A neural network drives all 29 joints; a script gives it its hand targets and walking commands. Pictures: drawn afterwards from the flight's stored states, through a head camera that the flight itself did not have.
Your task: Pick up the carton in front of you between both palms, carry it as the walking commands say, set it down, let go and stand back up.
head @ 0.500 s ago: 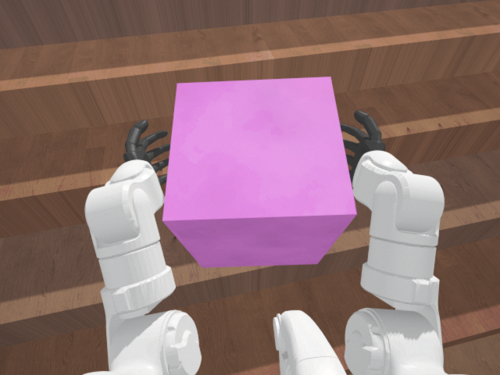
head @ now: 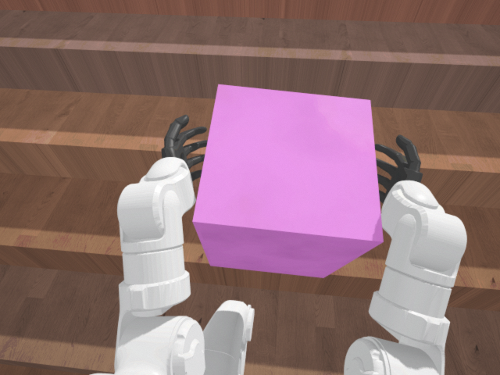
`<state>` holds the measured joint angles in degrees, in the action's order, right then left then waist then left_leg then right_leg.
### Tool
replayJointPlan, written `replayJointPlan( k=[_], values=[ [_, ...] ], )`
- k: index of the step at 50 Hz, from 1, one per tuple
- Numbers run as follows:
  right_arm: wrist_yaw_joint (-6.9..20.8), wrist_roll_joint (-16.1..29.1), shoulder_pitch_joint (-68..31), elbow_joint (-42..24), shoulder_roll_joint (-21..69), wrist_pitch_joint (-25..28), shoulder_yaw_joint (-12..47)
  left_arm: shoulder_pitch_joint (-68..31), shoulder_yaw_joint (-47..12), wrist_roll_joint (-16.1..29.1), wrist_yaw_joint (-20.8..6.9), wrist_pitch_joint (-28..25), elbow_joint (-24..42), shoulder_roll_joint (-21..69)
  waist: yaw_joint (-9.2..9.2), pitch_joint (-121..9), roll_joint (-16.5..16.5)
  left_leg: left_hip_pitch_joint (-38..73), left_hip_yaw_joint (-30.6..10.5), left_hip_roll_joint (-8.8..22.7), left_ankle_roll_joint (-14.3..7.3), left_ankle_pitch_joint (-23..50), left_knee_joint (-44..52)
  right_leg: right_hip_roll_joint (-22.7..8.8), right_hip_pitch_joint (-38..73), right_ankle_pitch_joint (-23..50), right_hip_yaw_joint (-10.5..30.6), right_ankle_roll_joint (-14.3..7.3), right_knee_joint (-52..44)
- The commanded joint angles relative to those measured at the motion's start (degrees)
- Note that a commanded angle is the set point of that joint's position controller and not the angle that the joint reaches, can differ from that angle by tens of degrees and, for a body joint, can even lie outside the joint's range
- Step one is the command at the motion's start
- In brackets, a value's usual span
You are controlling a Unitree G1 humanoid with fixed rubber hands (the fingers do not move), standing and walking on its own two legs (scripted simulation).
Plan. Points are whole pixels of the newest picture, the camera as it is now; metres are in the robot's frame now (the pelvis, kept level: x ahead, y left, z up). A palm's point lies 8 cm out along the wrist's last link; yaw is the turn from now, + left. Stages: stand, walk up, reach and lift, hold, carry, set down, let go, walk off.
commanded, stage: carry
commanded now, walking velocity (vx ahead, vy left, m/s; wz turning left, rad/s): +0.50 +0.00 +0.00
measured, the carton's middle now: (278, 195) +0.37 +0.03 +0.08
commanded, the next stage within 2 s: none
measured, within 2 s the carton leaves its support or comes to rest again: neither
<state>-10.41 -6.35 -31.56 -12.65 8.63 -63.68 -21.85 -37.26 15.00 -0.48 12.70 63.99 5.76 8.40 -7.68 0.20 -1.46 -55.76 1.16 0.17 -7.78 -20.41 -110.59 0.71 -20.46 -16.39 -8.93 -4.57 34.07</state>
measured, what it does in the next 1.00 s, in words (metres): climbs: left foot 0.18 m higher, then right foot 0.18 m higher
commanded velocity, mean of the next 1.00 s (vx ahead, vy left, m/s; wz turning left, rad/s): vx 0.50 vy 0.00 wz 0.00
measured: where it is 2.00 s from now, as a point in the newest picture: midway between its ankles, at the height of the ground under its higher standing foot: (310, 41)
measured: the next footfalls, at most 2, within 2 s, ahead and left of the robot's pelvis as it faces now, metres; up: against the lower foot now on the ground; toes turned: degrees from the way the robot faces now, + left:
left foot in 0.20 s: +0.34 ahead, +0.13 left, +0.18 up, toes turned +4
right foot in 0.74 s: +0.66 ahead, -0.08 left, +0.35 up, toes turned -7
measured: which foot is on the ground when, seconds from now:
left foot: up 0.00-0.18, down 0.20-0.78, up 0.80-1.00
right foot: down 0.00-0.22, up 0.24-0.72, down 0.74-1.00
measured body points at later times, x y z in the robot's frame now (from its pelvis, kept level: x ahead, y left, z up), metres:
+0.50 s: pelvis +0.29 +0.06 +0.18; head +0.29 +0.07 +0.63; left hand +0.66 +0.18 +0.34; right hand +0.63 -0.13 +0.35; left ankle +0.30 +0.13 -0.55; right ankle +0.30 -0.05 -0.32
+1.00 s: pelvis +0.59 +0.00 +0.35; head +0.61 +0.01 +0.80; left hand +0.94 +0.19 +0.50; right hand +0.96 -0.13 +0.48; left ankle +0.58 +0.11 -0.14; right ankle +0.62 -0.07 -0.37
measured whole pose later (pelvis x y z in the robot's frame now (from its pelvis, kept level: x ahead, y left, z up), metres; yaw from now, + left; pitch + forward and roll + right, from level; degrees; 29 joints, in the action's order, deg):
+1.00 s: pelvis +0.59 +0.00 +0.35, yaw +0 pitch +3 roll -2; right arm -10.6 -5.2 -32.1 -11.0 9.0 -64.8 -22.1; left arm -38.1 16.3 0.2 12.6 64.9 3.9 7.3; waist -6.8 -0.5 -1.3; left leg -53.6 0.3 0.6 -7.5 -15.6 -108.9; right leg 1.0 -22.7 -16.5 -9.6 -5.2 36.3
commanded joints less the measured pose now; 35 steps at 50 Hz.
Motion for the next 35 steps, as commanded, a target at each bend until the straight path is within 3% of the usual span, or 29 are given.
replayJointPlan(
  k=[1,2,3,4,5,6,7,8,9,10,11,12,13,14,15,16,18,20,23,24,26,27,28,29,30,31,32,33,35],
  values=[
    [-0.89,10.31,-33.33,2.61,34.73,-2.07,36.28,-28.98,-33.45,11.77,-3.52,1.73,1.43,41.09,-0.60,-17.79,5.35,-34.20,-3.39,3.57,-1.63,-14.41,-19.95,-21.72,37.25,13.03,28.58,-13.06,-14.17],
    [-1.25,11.12,-32.30,3.02,33.93,-2.76,36.56,-26.52,-31.82,11.06,-3.19,2.21,0.60,38.34,0.26,-16.27,3.71,-36.79,-1.43,4.67,-0.90,-14.43,-18.91,-20.49,36.71,6.52,26.03,-11.29,-16.85],
    [-1.85,10.78,-32.83,4.02,32.99,-3.34,35.52,-26.80,-30.61,9.74,-2.81,2.70,0.99,36.66,2.64,-14.05,1.53,-31.94,1.61,6.31,-0.21,-10.04,-9.48,-16.70,29.60,-0.23,21.64,-8.01,-19.58],
    [-2.36,10.77,-34.32,4.27,32.31,-4.05,34.89,-26.89,-28.97,9.28,-2.68,3.51,0.03,35.04,3.76,-10.97,3.99,-25.92,6.19,6.50,0.63,-5.50,-1.66,-13.79,20.78,-5.38,16.46,-6.74,-23.70],
    [-2.85,11.74,-34.73,3.98,33.58,-4.41,35.57,-28.36,-28.42,9.24,-2.31,3.50,3.03,33.73,4.92,-12.84,6.51,-12.24,7.57,6.44,0.87,-1.67,6.61,-11.92,12.12,2.83,11.99,-7.16,-30.35],
    [-3.08,12.57,-38.32,2.89,34.12,-4.49,36.45,-31.27,-28.51,9.76,-2.20,3.58,4.47,34.53,6.55,-11.83,8.92,-0.43,9.87,5.25,1.01,-3.27,20.12,-9.16,5.85,9.64,5.52,-7.24,-34.06],
    [-3.49,12.54,-37.53,4.32,33.97,-4.84,36.91,-31.68,-26.99,9.29,-2.20,4.16,4.75,32.35,7.64,-14.47,16.37,13.03,14.42,2.99,0.47,1.32,27.60,-7.22,0.16,29.73,-2.89,-7.37,-33.08],
    [-3.70,13.86,-40.03,4.09,34.28,-5.07,37.62,-29.86,-25.71,8.79,-1.93,4.58,3.16,30.89,9.58,-18.55,17.61,21.35,16.20,0.24,-1.11,5.74,31.67,-8.31,1.75,59.74,-2.59,-8.45,-28.68],
    [-3.89,14.89,-39.34,5.08,35.23,-5.19,37.66,-28.53,-23.89,7.80,-1.66,4.86,1.95,30.01,13.92,-24.20,21.24,27.53,16.71,-1.71,-1.82,6.88,34.48,-10.96,8.37,84.81,-4.31,-7.90,-20.37],
    [-3.93,14.79,-39.85,5.04,35.63,-5.08,37.36,-28.30,-22.33,5.60,-1.38,4.99,1.23,29.55,18.20,-28.98,22.35,31.56,18.99,-4.51,-1.44,4.37,39.12,-12.15,14.67,97.15,-6.23,-6.87,-9.03],
    [-3.58,15.79,-41.19,4.09,37.34,-4.64,38.11,-29.50,-21.77,5.12,-1.33,5.08,1.52,30.49,21.46,-31.92,15.26,37.49,17.55,-7.97,-0.23,6.33,55.11,-9.22,18.17,98.63,-6.75,-4.44,7.36],
    [-3.06,16.76,-40.97,4.30,38.53,-4.40,39.39,-29.33,-19.73,3.36,-1.03,4.62,1.44,29.33,22.98,-33.66,13.35,43.44,6.13,-7.39,0.51,1.94,69.22,-9.15,16.32,84.03,-1.48,-3.27,22.30],
    [-2.48,19.14,-44.60,3.21,40.69,-3.95,41.53,-25.47,-17.79,1.02,-1.05,4.34,0.06,30.58,14.61,-34.37,-7.21,52.67,-34.68,10.47,-10.56,21.09,82.20,1.13,-6.43,22.40,5.05,1.65,44.50],
    [-1.59,20.64,-43.96,3.53,42.95,-3.71,42.93,-28.35,-17.20,1.18,-1.18,4.06,0.96,30.14,14.96,-40.83,-9.61,56.16,-49.36,16.00,-16.81,16.60,87.72,4.25,-11.50,10.38,18.06,0.82,68.85],
    [-0.67,23.28,-47.22,2.16,45.10,-3.06,44.59,-27.04,-17.65,0.23,-1.29,4.19,-1.18,31.05,14.42,-38.17,-5.94,54.46,-44.87,14.99,-15.77,9.09,85.73,4.07,-18.40,9.49,20.74,-0.21,79.23],
    [0.29,25.10,-50.26,1.01,47.10,-2.60,45.69,-29.23,-18.01,0.78,-1.57,3.85,1.09,32.74,13.32,-34.09,-2.23,53.09,-40.34,14.27,-12.86,0.27,84.79,2.27,-24.14,9.10,19.30,-1.51,80.66],
    [2.47,26.29,-50.15,3.17,50.32,-2.28,46.27,-32.94,-19.59,0.88,-1.89,3.15,2.01,34.35,12.81,-25.79,2.17,50.80,-30.52,14.14,-7.70,-3.01,82.76,0.06,-31.97,8.07,18.30,-3.09,78.43],
    [2.87,25.98,-50.11,2.69,49.42,-1.71,45.63,-31.99,-21.92,0.25,-1.94,2.65,1.08,34.91,10.92,-24.06,3.62,50.59,-24.81,13.77,-6.01,-0.53,85.78,-1.96,-33.60,7.20,14.52,-3.49,73.43],
    [1.72,21.88,-40.42,5.90,42.87,-2.40,41.02,-29.11,-24.32,1.04,-0.85,3.37,-0.14,33.79,11.66,-19.69,1.37,57.46,-17.77,13.79,-6.16,6.69,90.15,-3.60,-43.25,2.47,8.35,-2.40,67.31],
    [1.21,20.50,-39.86,5.49,40.63,-2.81,39.31,-28.14,-25.13,1.93,-0.76,3.90,-0.33,33.97,13.58,-19.94,-2.60,62.00,-17.67,15.75,-7.82,11.38,90.74,-2.76,-50.23,-0.25,5.97,-3.05,76.65],
    [-0.10,16.55,-35.26,7.44,35.66,-3.96,34.79,-30.04,-25.96,4.15,-0.38,5.04,0.09,33.49,15.28,-17.13,-5.03,69.11,-19.02,18.36,-8.57,8.23,93.02,-4.31,-67.00,-8.40,5.86,-3.37,92.89],
    [-0.46,15.80,-35.51,8.83,34.64,-4.67,33.55,-31.02,-25.71,4.36,-0.11,5.55,-0.76,33.10,14.94,-15.01,-4.57,69.83,-18.99,19.30,-7.58,3.90,94.22,-4.59,-72.47,-12.89,6.75,-3.57,98.69],
    [-0.81,14.97,-34.52,9.88,33.15,-5.21,32.34,-30.13,-24.51,3.91,0.49,6.16,-2.22,32.15,13.20,-12.05,-3.89,66.27,-16.27,18.82,-5.40,-1.83,96.98,-5.91,-73.47,-13.56,7.13,-3.49,96.34],
    [-1.04,14.35,-34.29,9.51,33.16,-5.40,31.91,-32.35,-24.65,4.16,0.92,6.02,-1.48,31.57,12.34,-10.85,0.99,63.60,-12.87,15.73,-3.93,-3.43,99.55,-6.49,-70.57,-12.95,3.77,-2.95,87.05],
    [-1.15,14.82,-37.28,7.28,32.08,-5.26,31.73,-34.26,-24.91,5.14,1.14,6.30,-1.86,32.37,10.57,-7.20,-1.02,55.26,-8.87,13.22,-2.38,-2.94,102.40,-7.89,-64.45,-11.11,2.23,-2.65,77.82],
    [-0.90,15.17,-38.23,6.10,32.19,-5.26,31.21,-37.22,-26.08,6.09,1.25,5.86,-0.58,33.08,9.96,-7.68,-3.48,47.65,-2.90,10.51,-4.13,3.41,106.94,-6.27,-54.90,-6.10,-2.65,-2.30,70.33],
    [-1.00,13.96,-37.20,7.95,30.69,-5.45,30.02,-36.84,-26.00,6.04,1.50,6.40,-2.60,34.13,9.91,-7.46,-8.96,42.01,0.64,9.43,-4.50,11.57,112.17,-7.31,-44.44,-6.17,-3.62,-2.15,60.91],
    [-1.02,13.33,-36.96,7.47,30.65,-5.54,28.54,-37.86,-27.69,7.38,1.66,6.23,-1.82,35.96,7.25,-12.11,-11.57,38.92,8.77,7.24,-3.92,34.52,111.06,-4.28,-30.76,-4.65,-7.46,-3.58,51.06],
    [-1.00,12.44,-36.80,5.13,30.07,-5.41,27.66,-37.25,-28.10,8.62,1.68,5.83,-2.26,37.99,3.77,-23.26,-17.50,45.74,11.36,10.45,-4.75,93.05,99.10,2.36,-13.77,3.26,-11.64,-6.24,43.63]
  ],
)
